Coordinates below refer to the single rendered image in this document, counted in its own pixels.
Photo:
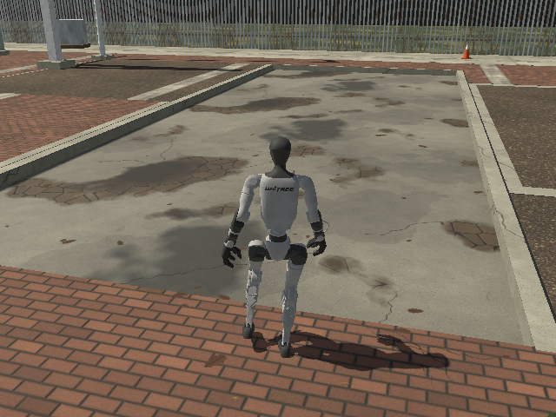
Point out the left robot upper arm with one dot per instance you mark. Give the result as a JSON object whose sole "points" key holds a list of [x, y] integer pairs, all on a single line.
{"points": [[251, 183]]}

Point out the right robot upper arm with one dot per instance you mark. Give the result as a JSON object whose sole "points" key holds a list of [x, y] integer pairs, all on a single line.
{"points": [[307, 184]]}

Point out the right robot forearm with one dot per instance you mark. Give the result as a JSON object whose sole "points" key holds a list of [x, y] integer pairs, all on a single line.
{"points": [[318, 229]]}

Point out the left robot forearm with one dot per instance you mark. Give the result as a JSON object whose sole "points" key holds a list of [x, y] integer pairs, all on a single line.
{"points": [[234, 231]]}

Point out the left robot hand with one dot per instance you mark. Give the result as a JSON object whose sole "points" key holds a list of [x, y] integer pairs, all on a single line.
{"points": [[226, 254]]}

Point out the robot right shin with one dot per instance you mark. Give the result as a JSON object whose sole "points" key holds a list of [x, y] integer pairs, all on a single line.
{"points": [[288, 318]]}

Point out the robot right thigh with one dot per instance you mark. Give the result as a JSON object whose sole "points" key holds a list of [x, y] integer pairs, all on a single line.
{"points": [[297, 258]]}

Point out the right robot hand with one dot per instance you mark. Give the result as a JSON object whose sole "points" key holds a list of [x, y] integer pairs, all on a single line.
{"points": [[313, 243]]}

